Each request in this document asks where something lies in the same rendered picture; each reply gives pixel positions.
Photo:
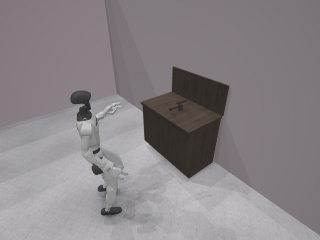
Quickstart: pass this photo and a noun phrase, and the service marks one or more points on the tap lever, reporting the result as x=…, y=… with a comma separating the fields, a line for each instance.
x=170, y=109

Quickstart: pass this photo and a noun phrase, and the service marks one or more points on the right robot forearm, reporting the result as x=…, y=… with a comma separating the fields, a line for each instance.
x=94, y=159

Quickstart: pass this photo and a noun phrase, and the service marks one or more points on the left robot forearm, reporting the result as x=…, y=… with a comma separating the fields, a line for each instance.
x=100, y=115

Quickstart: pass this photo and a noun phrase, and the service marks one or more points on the robot right shin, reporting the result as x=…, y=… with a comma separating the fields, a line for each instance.
x=110, y=198

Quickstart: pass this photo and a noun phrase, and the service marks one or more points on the right robot upper arm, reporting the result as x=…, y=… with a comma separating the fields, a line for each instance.
x=86, y=132

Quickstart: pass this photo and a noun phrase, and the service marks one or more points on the counter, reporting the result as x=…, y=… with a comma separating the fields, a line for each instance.
x=187, y=135

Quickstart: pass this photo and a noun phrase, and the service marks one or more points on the robot left hand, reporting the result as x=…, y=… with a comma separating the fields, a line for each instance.
x=110, y=110

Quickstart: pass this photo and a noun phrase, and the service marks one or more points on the robot left thigh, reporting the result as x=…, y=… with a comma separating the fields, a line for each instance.
x=111, y=155

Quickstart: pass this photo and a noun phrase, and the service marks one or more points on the robot right hand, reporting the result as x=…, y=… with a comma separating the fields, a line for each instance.
x=115, y=172

